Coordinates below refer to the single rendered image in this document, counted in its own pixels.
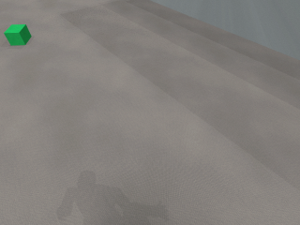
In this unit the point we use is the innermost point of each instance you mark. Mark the carton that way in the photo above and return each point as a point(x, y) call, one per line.
point(17, 34)

